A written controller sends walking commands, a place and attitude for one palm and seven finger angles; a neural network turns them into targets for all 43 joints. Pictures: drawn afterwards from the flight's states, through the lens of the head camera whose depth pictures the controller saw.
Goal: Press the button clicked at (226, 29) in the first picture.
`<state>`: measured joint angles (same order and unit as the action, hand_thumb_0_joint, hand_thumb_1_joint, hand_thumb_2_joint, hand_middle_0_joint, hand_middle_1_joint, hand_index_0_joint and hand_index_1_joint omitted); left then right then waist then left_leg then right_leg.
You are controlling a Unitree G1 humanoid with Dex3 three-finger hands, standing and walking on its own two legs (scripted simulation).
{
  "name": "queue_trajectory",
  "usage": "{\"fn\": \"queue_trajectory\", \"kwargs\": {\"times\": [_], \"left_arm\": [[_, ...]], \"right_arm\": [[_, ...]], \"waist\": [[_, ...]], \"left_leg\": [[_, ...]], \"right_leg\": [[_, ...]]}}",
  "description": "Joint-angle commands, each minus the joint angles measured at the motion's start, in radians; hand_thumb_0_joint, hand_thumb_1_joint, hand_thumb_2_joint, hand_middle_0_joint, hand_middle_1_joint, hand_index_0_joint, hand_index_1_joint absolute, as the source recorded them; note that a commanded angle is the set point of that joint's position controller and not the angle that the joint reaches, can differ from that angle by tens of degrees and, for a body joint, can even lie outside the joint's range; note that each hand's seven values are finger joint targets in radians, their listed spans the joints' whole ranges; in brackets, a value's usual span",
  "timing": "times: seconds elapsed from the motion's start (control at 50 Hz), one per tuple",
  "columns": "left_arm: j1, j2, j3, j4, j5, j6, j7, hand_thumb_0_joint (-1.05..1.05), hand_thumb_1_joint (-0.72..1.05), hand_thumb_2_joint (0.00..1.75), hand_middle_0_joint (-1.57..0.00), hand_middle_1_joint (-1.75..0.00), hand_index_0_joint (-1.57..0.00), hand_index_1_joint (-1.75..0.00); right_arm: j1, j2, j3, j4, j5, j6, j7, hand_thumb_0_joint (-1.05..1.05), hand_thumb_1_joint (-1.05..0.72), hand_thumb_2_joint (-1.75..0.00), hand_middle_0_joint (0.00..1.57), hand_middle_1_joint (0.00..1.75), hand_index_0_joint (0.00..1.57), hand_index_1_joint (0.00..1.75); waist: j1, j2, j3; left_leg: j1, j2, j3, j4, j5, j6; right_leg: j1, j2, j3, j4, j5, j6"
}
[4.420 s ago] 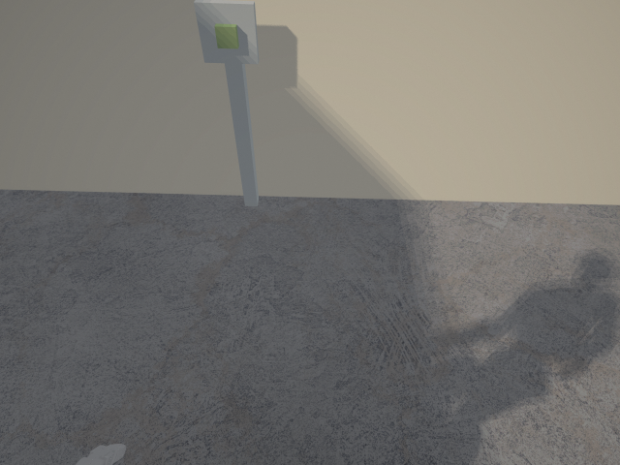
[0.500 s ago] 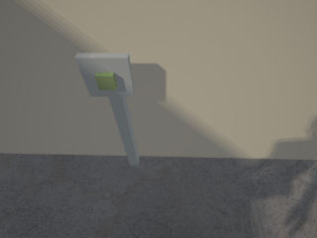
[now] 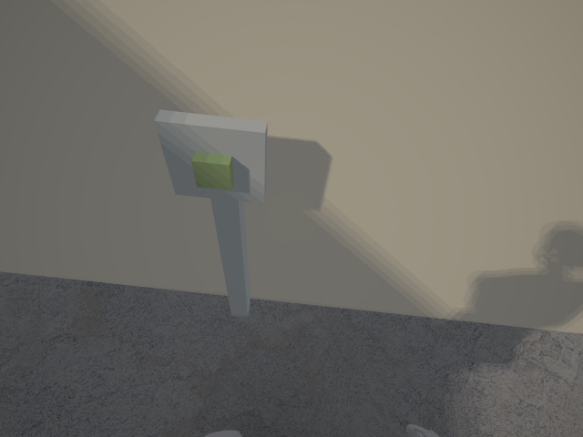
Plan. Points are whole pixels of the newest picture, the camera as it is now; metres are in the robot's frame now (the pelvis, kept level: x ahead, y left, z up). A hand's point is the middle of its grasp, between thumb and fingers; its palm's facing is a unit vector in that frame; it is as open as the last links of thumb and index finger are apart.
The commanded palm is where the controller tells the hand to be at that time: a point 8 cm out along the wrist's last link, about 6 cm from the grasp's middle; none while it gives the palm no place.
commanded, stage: come to a stop and stand still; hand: left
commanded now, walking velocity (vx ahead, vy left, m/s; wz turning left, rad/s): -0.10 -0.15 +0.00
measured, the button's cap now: (214, 170) +0.52 +0.19 +0.01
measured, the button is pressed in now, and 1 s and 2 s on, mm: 0 0 0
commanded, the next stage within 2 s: look again from close up in 1.14 s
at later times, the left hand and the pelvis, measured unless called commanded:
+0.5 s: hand out of the picture -0.05 +0.10 -0.15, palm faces +0.07 -0.97 -0.24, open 7.3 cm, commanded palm none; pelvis -0.05 -0.07 +0.01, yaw +1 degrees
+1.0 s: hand out of the picture -0.07 +0.16 -0.18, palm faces +0.07 -0.98 -0.17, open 7.4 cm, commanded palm none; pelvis -0.05 -0.01 +0.00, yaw +1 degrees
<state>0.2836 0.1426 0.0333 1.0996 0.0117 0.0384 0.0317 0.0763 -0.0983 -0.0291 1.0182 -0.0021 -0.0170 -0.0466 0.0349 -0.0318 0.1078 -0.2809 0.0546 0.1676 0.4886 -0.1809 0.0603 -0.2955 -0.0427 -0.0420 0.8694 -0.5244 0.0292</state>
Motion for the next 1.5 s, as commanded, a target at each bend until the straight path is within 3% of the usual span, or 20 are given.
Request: {"fn": "queue_trajectory", "kwargs": {"times": [0.0,0.16,0.2,0.22,0.24,0.26,0.3,0.34,0.38,0.46,0.6,0.66,0.68,0.72,0.78,0.86,1.2,1.22,1.3,1.48], "left_arm": [[0.084,0.092,0.042,-0.066,0.011,0.009,0.009,0.00,0.90,0.90,-0.20,-0.30,-0.20,-0.30],[0.073,0.056,0.030,-0.096,0.009,0.002,-0.007,0.00,0.90,0.90,-0.20,-0.30,-0.20,-0.30],[0.185,0.073,0.030,-0.050,0.011,-0.013,-0.007,0.00,0.90,0.90,-0.20,-0.30,-0.20,-0.30],[0.207,0.124,0.033,-0.041,0.024,-0.023,-0.005,0.00,0.90,0.90,-0.20,-0.30,-0.20,-0.30],[0.159,0.205,0.036,-0.066,0.032,-0.033,0.000,0.00,0.90,0.90,-0.20,-0.30,-0.20,-0.30],[0.056,0.244,0.038,-0.117,0.023,-0.022,0.005,0.00,0.90,0.90,-0.20,-0.30,-0.20,-0.30],[-0.063,0.242,0.047,-0.147,0.018,-0.038,0.009,0.00,0.90,0.90,-0.20,-0.30,-0.20,-0.30],[-0.084,0.199,0.035,-0.142,0.013,-0.049,0.004,0.00,0.90,0.90,-0.20,-0.30,-0.20,-0.30],[-0.034,0.189,0.038,-0.136,0.011,-0.057,0.001,0.00,0.90,0.90,-0.20,-0.30,-0.20,-0.30],[0.104,0.175,0.039,-0.090,0.011,-0.061,0.007,0.00,0.90,0.90,-0.20,-0.30,-0.20,-0.30],[0.114,0.184,0.047,-0.056,0.023,-0.055,0.010,0.00,0.90,0.90,-0.20,-0.30,-0.20,-0.30],[0.037,0.166,0.038,-0.049,0.010,-0.046,0.008,0.00,0.90,0.90,-0.20,-0.30,-0.20,-0.30],[0.037,0.138,0.029,-0.052,0.004,-0.040,0.007,0.00,0.90,0.90,-0.20,-0.30,-0.20,-0.30],[0.059,0.061,0.014,-0.054,0.000,-0.029,0.004,0.00,0.90,0.90,-0.20,-0.30,-0.20,-0.30],[0.039,0.053,0.002,-0.026,0.013,-0.021,-0.002,0.00,0.90,0.90,-0.20,-0.30,-0.20,-0.30],[0.093,0.089,-0.006,0.021,0.006,-0.039,-0.002,0.00,0.90,0.90,-0.20,-0.30,-0.20,-0.30],[0.018,0.117,-0.012,0.023,0.001,-0.037,0.003,0.00,0.90,0.90,-0.20,-0.30,-0.20,-0.30],[0.061,0.137,-0.028,0.033,0.013,-0.057,0.046,0.00,0.90,0.90,-0.20,-0.30,-0.20,-0.30],[0.004,0.145,-0.022,-0.034,0.005,-0.062,0.009,0.00,0.90,0.90,-0.20,-0.30,-0.20,-0.30],[-0.004,0.133,-0.028,-0.027,-0.001,-0.061,0.001,0.00,0.90,0.90,-0.20,-0.30,-0.20,-0.30]], "right_arm": [[0.138,-0.227,-0.060,-0.014,-0.013,0.022,-0.017,0.00,-0.90,-0.90,0.20,0.30,0.20,0.30],[0.066,-0.221,-0.063,-0.030,-0.030,0.033,0.020,0.00,-0.90,-0.90,0.20,0.30,0.20,0.30],[0.050,-0.223,-0.063,-0.027,-0.027,0.042,0.028,0.00,-0.90,-0.90,0.20,0.30,0.20,0.30],[0.064,-0.185,-0.055,-0.025,-0.017,0.050,0.032,0.00,-0.90,-0.90,0.20,0.30,0.20,0.30],[0.076,-0.105,-0.039,-0.047,-0.004,0.061,0.040,0.00,-0.90,-0.90,0.20,0.30,0.20,0.30],[0.034,-0.146,-0.050,-0.072,-0.016,0.070,0.046,0.00,-0.90,-0.90,0.20,0.30,0.20,0.30],[0.090,-0.156,-0.053,-0.037,-0.025,0.077,0.054,0.00,-0.90,-0.90,0.20,0.30,0.20,0.30],[0.199,-0.164,-0.056,0.010,-0.028,0.068,0.061,0.00,-0.90,-0.90,0.20,0.30,0.20,0.30],[0.243,-0.159,-0.052,0.019,-0.026,0.055,0.063,0.00,-0.90,-0.90,0.20,0.30,0.20,0.30],[0.185,-0.167,-0.049,-0.014,-0.025,0.048,0.056,0.00,-0.90,-0.90,0.20,0.30,0.20,0.30],[0.173,-0.126,-0.028,-0.021,-0.008,0.035,0.041,0.00,-0.90,-0.90,0.20,0.30,0.20,0.30],[0.275,-0.117,-0.021,0.032,-0.001,0.024,0.032,0.00,-0.90,-0.90,0.20,0.30,0.20,0.30],[0.299,-0.140,-0.021,0.041,-0.002,0.015,0.028,0.00,-0.90,-0.90,0.20,0.30,0.20,0.30],[0.271,-0.229,-0.032,0.032,-0.012,0.009,0.018,0.00,-0.90,-0.90,0.20,0.30,0.20,0.30],[0.179,-0.200,-0.020,0.027,-0.013,0.007,0.011,0.00,-0.90,-0.90,0.20,0.30,0.20,0.30],[0.193,-0.170,-0.010,0.045,-0.004,-0.004,0.002,0.00,-0.90,-0.90,0.20,0.30,0.20,0.30],[0.213,-0.172,-0.002,0.088,-0.005,-0.010,0.011,0.00,-0.90,-0.90,0.20,0.30,0.20,0.30],[0.181,-0.213,0.004,0.013,0.004,-0.020,0.023,0.00,-0.90,-0.90,0.20,0.30,0.20,0.30],[0.236,-0.177,0.014,-0.017,-0.019,-0.020,0.032,0.00,-0.90,-0.90,0.20,0.30,0.20,0.30],[0.279,-0.165,0.022,0.003,-0.014,-0.011,0.027,0.00,-0.90,-0.90,0.20,0.30,0.20,0.30]], "waist": [[-0.041,0.094,-0.215],[-0.032,0.262,-0.151],[0.023,0.201,-0.133],[0.031,0.047,-0.099],[0.011,-0.240,-0.030],[0.014,-0.222,0.072],[-0.029,-0.210,0.088],[-0.064,-0.151,0.078],[-0.050,-0.123,0.024],[0.020,-0.112,-0.032],[0.027,-0.183,-0.101],[-0.037,-0.157,-0.102],[-0.043,-0.062,-0.113],[-0.024,0.192,-0.088],[-0.013,0.219,0.013],[-0.010,0.121,-0.072],[-0.021,0.065,-0.042],[-0.020,0.058,-0.012],[-0.030,0.151,-0.081],[-0.038,-0.001,-0.029]], "left_leg": [[0.224,0.318,-0.222,-0.110,0.726,0.142],[-0.019,0.234,-0.242,-0.249,-0.174,0.067],[-0.152,0.161,-0.192,-0.219,-0.387,0.000],[-0.204,0.080,-0.129,-0.093,-0.414,-0.048],[-0.262,-0.012,-0.077,0.143,-0.355,-0.104],[-0.228,0.003,-0.128,0.263,-0.303,-0.095],[-0.183,0.004,-0.182,0.400,-0.189,-0.081],[-0.189,-0.001,-0.160,0.466,-0.089,-0.088],[-0.229,-0.012,-0.142,0.466,-0.056,-0.101],[-0.285,-0.003,-0.147,0.433,-0.101,-0.120],[-0.109,-0.018,-0.120,0.153,-0.233,-0.107],[0.158,-0.034,-0.086,-0.081,-0.015,-0.097],[0.229,0.006,-0.118,-0.120,0.024,-0.084],[0.135,0.219,-0.329,-0.212,0.033,0.009],[-0.006,0.168,-0.288,-0.286,-0.090,0.016],[0.131,0.095,-0.184,-0.132,0.293,-0.015],[0.111,0.075,-0.171,-0.183,0.163,-0.047],[0.041,0.085,-0.150,0.001,0.341,-0.068],[0.007,0.062,-0.204,-0.108,0.000,-0.038],[0.038,0.047,-0.173,-0.093,0.033,-0.035]], "right_leg": [[-0.152,-0.005,0.068,0.248,0.041,0.016],[0.055,-0.003,-0.023,-0.155,0.053,-0.011],[0.242,0.017,-0.067,-0.379,0.186,-0.018],[0.245,-0.045,0.007,-0.538,0.120,-0.027],[0.087,-0.267,0.351,-0.759,-0.249,-0.099],[-0.133,-0.369,0.458,-0.863,-0.371,-0.149],[-0.216,-0.324,0.415,-0.863,-0.286,-0.137],[-0.132,-0.248,0.244,-0.778,-0.061,-0.101],[0.026,-0.223,0.162,-0.714,0.128,-0.090],[0.207,-0.270,0.193,-0.661,0.283,-0.135],[0.221,-0.279,0.200,-0.570,0.572,-0.180],[0.039,-0.190,0.111,-0.502,0.457,-0.100],[-0.017,-0.140,0.081,-0.452,0.376,-0.068],[-0.039,-0.045,-0.026,-0.359,0.180,-0.004],[0.023,-0.044,-0.035,-0.328,0.222,0.002],[0.094,-0.065,0.021,-0.446,0.448,-0.011],[0.145,-0.078,0.021,-0.493,0.449,-0.005],[0.102,-0.106,0.071,-0.451,0.601,-0.027],[0.096,-0.055,0.016,-0.386,0.268,-0.050],[0.058,-0.065,0.032,-0.412,0.343,-0.045]]}}
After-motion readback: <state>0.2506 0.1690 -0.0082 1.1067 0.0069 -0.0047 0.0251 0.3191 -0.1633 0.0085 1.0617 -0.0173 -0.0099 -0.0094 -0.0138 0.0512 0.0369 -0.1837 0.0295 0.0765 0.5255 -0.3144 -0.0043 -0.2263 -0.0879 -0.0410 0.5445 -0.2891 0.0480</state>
